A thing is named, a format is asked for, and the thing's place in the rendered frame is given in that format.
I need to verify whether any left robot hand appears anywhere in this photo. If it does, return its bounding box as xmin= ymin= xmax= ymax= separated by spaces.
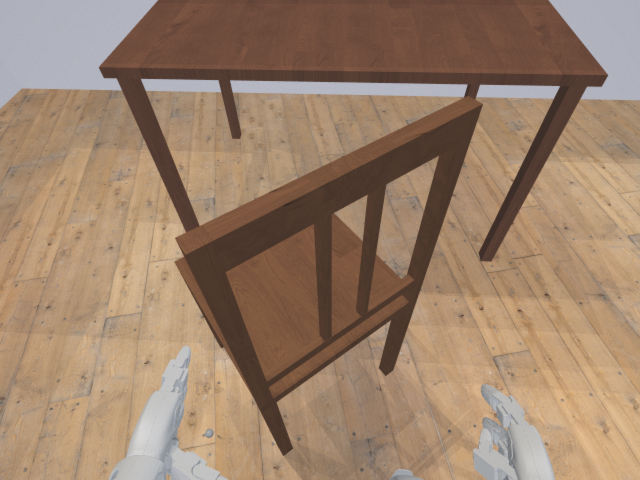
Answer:
xmin=126 ymin=345 xmax=229 ymax=480

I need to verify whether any robot left forearm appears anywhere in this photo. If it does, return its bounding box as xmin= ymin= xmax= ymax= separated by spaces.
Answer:
xmin=109 ymin=455 xmax=166 ymax=480

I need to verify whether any right robot hand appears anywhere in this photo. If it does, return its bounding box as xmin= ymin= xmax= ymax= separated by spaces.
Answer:
xmin=473 ymin=384 xmax=555 ymax=480

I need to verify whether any chair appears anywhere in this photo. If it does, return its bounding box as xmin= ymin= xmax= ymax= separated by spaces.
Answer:
xmin=175 ymin=96 xmax=483 ymax=456

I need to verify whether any table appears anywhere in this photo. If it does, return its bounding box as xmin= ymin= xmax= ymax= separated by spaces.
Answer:
xmin=99 ymin=0 xmax=608 ymax=262

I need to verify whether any right robot shin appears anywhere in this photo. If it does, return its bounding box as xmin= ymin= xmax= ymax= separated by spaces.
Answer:
xmin=391 ymin=469 xmax=413 ymax=478

